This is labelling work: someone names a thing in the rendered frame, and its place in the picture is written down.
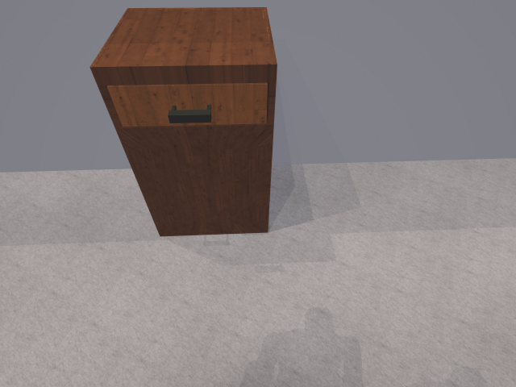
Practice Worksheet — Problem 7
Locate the cabinet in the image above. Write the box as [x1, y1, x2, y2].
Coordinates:
[90, 7, 277, 236]

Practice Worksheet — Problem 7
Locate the handle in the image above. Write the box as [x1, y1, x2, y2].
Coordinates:
[168, 105, 211, 123]

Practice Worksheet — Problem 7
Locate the drawer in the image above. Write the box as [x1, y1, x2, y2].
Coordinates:
[107, 83, 268, 127]

